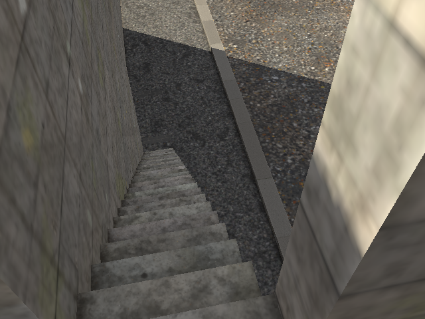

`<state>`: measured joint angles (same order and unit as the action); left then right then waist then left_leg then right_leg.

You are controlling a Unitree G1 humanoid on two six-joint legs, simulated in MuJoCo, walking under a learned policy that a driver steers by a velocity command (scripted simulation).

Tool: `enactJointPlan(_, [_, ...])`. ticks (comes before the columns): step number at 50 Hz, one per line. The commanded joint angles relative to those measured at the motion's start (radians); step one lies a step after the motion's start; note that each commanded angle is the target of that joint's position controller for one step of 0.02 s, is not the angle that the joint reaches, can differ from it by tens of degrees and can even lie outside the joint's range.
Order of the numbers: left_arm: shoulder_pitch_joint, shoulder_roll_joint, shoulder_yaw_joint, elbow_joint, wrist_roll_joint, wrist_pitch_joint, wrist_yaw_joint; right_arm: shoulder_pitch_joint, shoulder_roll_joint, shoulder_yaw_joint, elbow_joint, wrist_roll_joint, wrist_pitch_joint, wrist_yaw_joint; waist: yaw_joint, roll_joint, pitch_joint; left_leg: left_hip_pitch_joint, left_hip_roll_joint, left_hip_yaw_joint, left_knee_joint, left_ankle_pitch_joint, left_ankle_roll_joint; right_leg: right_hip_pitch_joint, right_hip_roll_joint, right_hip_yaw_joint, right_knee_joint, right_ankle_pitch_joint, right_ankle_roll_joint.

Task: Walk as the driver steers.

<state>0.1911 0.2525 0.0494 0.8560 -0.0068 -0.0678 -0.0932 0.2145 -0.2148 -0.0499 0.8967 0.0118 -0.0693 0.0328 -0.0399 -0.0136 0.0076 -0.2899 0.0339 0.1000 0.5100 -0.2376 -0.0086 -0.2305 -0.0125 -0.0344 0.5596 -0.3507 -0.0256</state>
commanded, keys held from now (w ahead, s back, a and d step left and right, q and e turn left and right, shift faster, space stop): w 1.00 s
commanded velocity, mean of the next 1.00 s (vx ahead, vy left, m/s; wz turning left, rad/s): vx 0.38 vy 0.00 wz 0.00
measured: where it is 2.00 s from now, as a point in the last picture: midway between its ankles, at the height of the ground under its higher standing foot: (183, 293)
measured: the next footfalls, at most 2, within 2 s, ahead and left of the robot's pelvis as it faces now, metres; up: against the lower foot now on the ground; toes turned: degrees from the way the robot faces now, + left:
left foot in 0.32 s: +0.13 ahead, +0.16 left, +0.00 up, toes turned +3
right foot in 0.82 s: +0.38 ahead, -0.03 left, +0.00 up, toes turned -2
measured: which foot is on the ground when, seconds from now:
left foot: down 0.00-0.08, up 0.10-0.30, down 0.32-0.82, up 0.84-1.00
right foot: down 0.00-0.34, up 0.36-0.80, down 0.82-1.00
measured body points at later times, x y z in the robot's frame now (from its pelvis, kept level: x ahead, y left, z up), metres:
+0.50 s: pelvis +0.12 +0.07 +0.01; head +0.15 +0.09 +0.45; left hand +0.17 +0.34 -0.14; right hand +0.14 -0.19 -0.13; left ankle +0.09 +0.16 -0.73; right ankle +0.10 -0.06 -0.64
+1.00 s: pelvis +0.31 +0.04 +0.00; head +0.32 +0.03 +0.45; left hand +0.36 +0.29 -0.14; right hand +0.34 -0.19 -0.15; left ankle +0.28 +0.19 -0.65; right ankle +0.34 -0.03 -0.73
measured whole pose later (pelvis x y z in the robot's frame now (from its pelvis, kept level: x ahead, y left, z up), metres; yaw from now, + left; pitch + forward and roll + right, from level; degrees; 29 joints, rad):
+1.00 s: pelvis +0.31 +0.04 +0.00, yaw +1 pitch +1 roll -1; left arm 0.27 0.18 0.05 0.93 0.02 -0.04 0.00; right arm 0.33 -0.19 -0.02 0.96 -0.01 0.00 0.00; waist 0.02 0.04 0.00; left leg -0.53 0.02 -0.10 1.18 -0.38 0.00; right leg -0.29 0.06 -0.10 0.47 -0.19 -0.09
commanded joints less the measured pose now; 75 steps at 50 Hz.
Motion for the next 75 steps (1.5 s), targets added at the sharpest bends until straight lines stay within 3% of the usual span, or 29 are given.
enactJointPlan(1, [0.01,0.116,0.029,-0.039,0.0,-0.009,0.005,-0.008,-0.099,-0.014,-0.029,0.001,-0.016,-0.01,0.007,-0.01,-0.046,0.09,0.04,-0.056,-0.07,0.114,0.008,-0.046,-0.086,0.102,-0.148,0.151,-0.05])
enactJointPlan(7, [0.208,0.142,0.063,0.031,0.065,-0.025,0.113,-0.156,-0.079,-0.018,-0.07,-0.081,-0.018,-0.047,0.143,-0.164,0.101,-0.374,0.016,-0.101,0.243,-0.254,0.094,0.232,-0.374,0.503,-0.448,-0.304,-0.311])
enactJointPlan(11, [0.125,0.096,0.028,0.041,0.043,-0.044,0.15,-0.138,-0.059,-0.019,-0.068,-0.101,-0.007,-0.018,0.075,-0.054,0.072,-0.293,0.017,-0.092,0.229,-0.195,0.121,0.243,-0.27,0.25,-0.45,-0.044,-0.198])
enactJointPlan(17, [0.103,0.152,0.024,0.09,0.101,-0.023,0.088,0.172,-0.164,-0.065,0.069,-0.057,-0.041,0.01,-0.084,0.041,-0.045,0.408,-0.046,-0.061,-0.023,0.186,0.169,-0.133,-0.092,0.0,-0.016,0.302,-0.112])
enactJointPlan(18, [0.134,0.091,0.03,0.049,0.014,-0.015,0.127,0.395,-0.293,-0.084,0.101,-0.054,-0.021,-0.049,-0.113,0.206,-0.089,0.581,0.264,-0.442,-0.08,0.338,0.225,-0.355,0.023,-0.114,0.477,0.079,0.007])
enactJointPlan(19, [0.174,0.02,0.013,0.064,0.029,-0.014,0.134,0.423,-0.335,-0.078,0.124,-0.017,-0.01,-0.062,-0.089,0.264,-0.096,0.6,0.374,-0.677,-0.19,0.599,0.308,-0.56,0.078,0.012,0.68,-0.251,0.031])
enactJointPlan(23, [0.102,0.051,0.03,0.052,0.039,0.018,0.115,0.103,-0.106,-0.006,0.026,-0.028,0.029,-0.06,0.039,0.078,0.027,0.247,0.222,-0.325,-0.212,0.436,0.207,-0.476,-0.083,0.076,0.672,-0.084,0.024])
enactJointPlan(29, [-0.02,0.005,0.019,-0.032,0.052,0.059,0.105,0.199,-0.115,0.011,0.069,-0.009,0.017,-0.07,0.041,0.087,0.069,0.193,0.186,-0.225,-0.249,0.512,0.241,-0.48,-0.072,0.012,0.445,0.178,0.059])
enactJointPlan(30, [0.044,-0.093,-0.041,0.015,0.075,0.023,0.061,0.225,-0.08,0.023,0.088,-0.124,-0.026,-0.018,0.032,0.059,0.051,0.055,0.207,-0.176,-0.336,0.448,0.309,-0.394,-0.146,0.093,0.233,0.372,0.02])
enactJointPlan(33, [-0.102,-0.012,-0.034,-0.013,0.048,0.027,0.041,0.205,-0.116,0.012,0.086,-0.074,-0.035,0.014,0.026,0.044,0.015,0.03,0.166,-0.182,-0.322,0.481,0.312,-0.323,-0.057,0.013,0.135,0.35,0.042])
enactJointPlan(34, [-0.147,0.034,0.0,-0.082,0.043,0.054,0.105,0.252,-0.103,0.007,0.093,0.026,0.004,-0.033,0.013,0.124,0.037,0.312,0.165,-0.191,-0.236,0.632,0.226,-0.419,-0.025,-0.055,0.18,0.22,0.017])
enactJointPlan(35, [-0.178,-0.001,-0.014,-0.083,0.044,0.06,0.122,0.305,-0.043,0.032,0.108,0.032,0.022,-0.052,-0.015,0.118,0.033,0.366,0.167,-0.178,-0.213,0.691,0.199,-0.456,-0.045,-0.026,0.115,0.222,0.012])
enactJointPlan(40, [0.065,-0.001,0.015,-0.026,0.032,0.014,0.107,0.26,-0.067,0.028,0.078,-0.027,0.063,-0.081,0.098,0.116,-0.036,0.284,0.142,-0.128,0.043,0.919,0.141,-0.048,0.056,-0.043,0.025,0.144,-0.081])
enactJointPlan(41, [0.243,0.046,0.034,0.015,0.043,0.002,0.116,0.219,-0.066,0.027,0.056,-0.009,0.065,-0.082,0.187,0.015,-0.105,0.128,0.099,-0.086,0.275,0.764,0.108,0.196,-0.021,0.057,-0.072,0.255,-0.127])
enactJointPlan(42, [0.315,0.106,0.032,0.045,0.059,-0.016,0.083,0.42,-0.035,0.061,0.112,-0.129,-0.017,0.016,0.149,-0.37,-0.3,-0.396,-0.101,-0.129,0.565,-0.269,0.062,0.683,-0.289,0.45,-0.159,0.397,-0.317])
enactJointPlan(43, [0.361,0.11,0.043,0.056,0.079,-0.035,0.074,0.305,-0.102,0.025,0.071,-0.098,-0.041,0.038,0.207,-0.267,-0.199,-0.514,-0.105,-0.325,0.799,-0.263,0.091,0.5,-0.267,0.674,-0.25,0.063,-0.286])
enactJointPlan(46, [0.043,-0.042,-0.006,0.007,0.051,-0.035,0.064,0.19,-0.039,0.047,0.044,-0.084,-0.029,-0.018,0.096,0.002,-0.064,-0.528,-0.004,-0.293,0.939,-0.054,0.06,0.07,-0.248,0.358,-0.262,0.027,-0.23])
enactJointPlan(47, [0.086,0.054,0.031,0.012,-0.007,0.018,0.09,0.303,-0.051,0.003,0.042,0.008,0.027,-0.046,0.022,0.02,-0.106,-0.273,0.041,-0.242,0.769,-0.093,0.02,0.029,-0.292,0.337,-0.347,0.119,-0.244])
enactJointPlan(56, [0.122,0.114,0.044,0.043,0.046,0.075,0.09,0.271,-0.061,-0.014,0.072,-0.035,0.115,-0.047,0.019,-0.09,-0.039,-0.101,0.022,-0.108,0.608,0.094,0.006,-0.065,-0.197,0.129,-0.344,0.233,-0.196])
enactJointPlan(57, [0.163,-0.031,0.0,0.057,0.153,-0.001,0.074,0.128,0.072,0.042,0.024,-0.165,0.036,0.013,0.106,-0.052,0.182,-0.398,0.013,-0.185,0.882,0.053,-0.018,-0.155,-0.198,0.136,-0.259,0.191,-0.199])
enactJointPlan(60, [0.356,-0.101,-0.021,0.129,0.085,-0.047,0.068,0.034,-0.007,0.025,-0.012,-0.105,0.012,-0.01,0.188,-0.039,0.009,-0.812,0.04,-0.308,0.681,-0.015,-0.011,0.2,-0.23,0.225,-0.12,0.169,-0.203])
enactJointPlan(61, [0.303,0.198,0.045,0.101,-0.015,0.0,0.083,0.18,-0.075,-0.003,-0.007,-0.027,0.065,-0.033,0.015,-0.062,-0.094,-0.37,0.054,-0.204,0.588,0.007,-0.01,0.067,-0.261,0.205,-0.103,0.278,-0.242])
enactJointPlan(67, [0.148,0.134,0.023,0.093,0.015,0.005,0.078,0.5,-0.068,-0.006,0.157,-0.036,0.091,-0.066,-0.134,-0.073,-0.005,0.164,-0.028,0.025,0.419,-0.032,0.025,-0.289,-0.157,-0.012,0.305,0.793,-0.116])
enactJointPlan(68, [0.113,0.126,0.02,0.095,0.002,0.027,0.095,0.443,-0.045,0.018,0.131,-0.059,0.078,-0.053,-0.154,0.044,0.108,0.147,-0.055,-0.033,-0.048,-0.056,0.009,-0.298,-0.059,-0.043,0.477,0.548,-0.086])
enactJointPlan(69, [0.088,0.022,0.009,0.049,0.02,0.028,0.11,0.539,-0.162,0.001,0.194,-0.051,0.058,-0.052,-0.11,0.374,0.158,0.324,0.16,-0.355,0.015,0.82,0.093,-0.573,0.084,0.001,0.848,-0.161,-0.035])
enactJointPlan(71, [0.28,0.024,0.016,0.102,0.043,0.027,0.109,0.539,-0.201,-0.006,0.149,-0.019,0.041,-0.037,-0.046,0.177,0.015,0.346,0.347,-0.553,0.011,0.874,0.265,-0.646,0.074,0.216,0.887,-0.223,-0.007])
enactJointPlan(72, [0.036,-0.061,-0.013,-0.043,0.041,-0.029,0.097,0.411,-0.132,0.02,0.14,-0.126,-0.044,0.043,-0.044,0.141,0.118,0.155,0.39,-0.704,0.081,0.546,0.439,-0.977,-0.011,0.255,1.114,-0.148,-0.021])
enactJointPlan(74, [0.089,-0.07,-0.043,0.0,0.06,-0.024,0.117,0.174,0.009,0.05,0.059,-0.144,-0.049,0.046,0.054,-0.03,0.018,-0.075,0.267,-0.432,0.131,0.414,0.351,-0.835,-0.078,0.207,0.846,0.077,0.003])
enactJointPlan(75, [0.183,0.042,0.004,0.03,0.068,0.037,0.119,0.19,-0.158,0.015,0.066,-0.009,-0.004,-0.032,0.079,0.065,-0.024,-0.109,0.258,-0.385,0.057,0.646,0.276,-0.424,-0.018,0.138,0.664,0.059,0.052])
